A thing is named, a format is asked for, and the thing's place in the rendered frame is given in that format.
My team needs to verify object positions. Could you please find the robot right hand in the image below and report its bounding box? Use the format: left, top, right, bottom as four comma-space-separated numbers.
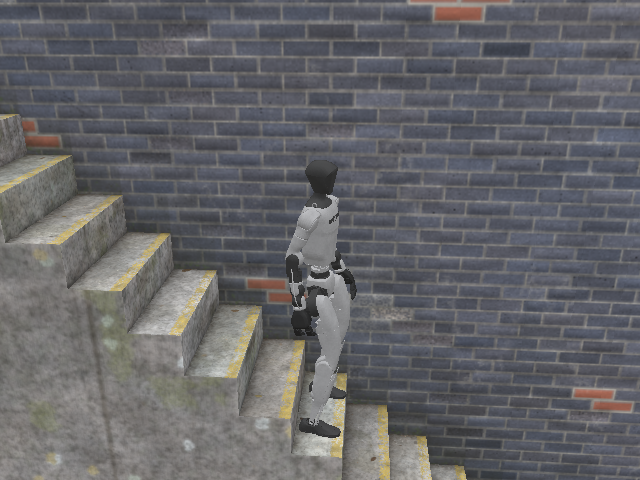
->
291, 309, 317, 336

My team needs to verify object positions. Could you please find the robot left forearm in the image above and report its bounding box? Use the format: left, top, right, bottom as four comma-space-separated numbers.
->
331, 248, 346, 273

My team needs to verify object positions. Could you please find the right robot upper arm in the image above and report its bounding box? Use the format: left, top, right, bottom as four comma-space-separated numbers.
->
285, 208, 321, 266

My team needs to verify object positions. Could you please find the robot right forearm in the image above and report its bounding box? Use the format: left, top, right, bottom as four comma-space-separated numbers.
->
286, 254, 306, 311

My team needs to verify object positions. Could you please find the robot left hand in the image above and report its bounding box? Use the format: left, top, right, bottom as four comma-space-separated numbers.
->
336, 269, 357, 300

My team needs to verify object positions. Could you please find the robot right shin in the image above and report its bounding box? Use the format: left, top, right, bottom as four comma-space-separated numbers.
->
309, 361, 339, 426

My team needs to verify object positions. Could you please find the left robot thigh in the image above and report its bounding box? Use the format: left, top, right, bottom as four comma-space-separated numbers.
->
329, 274, 350, 342

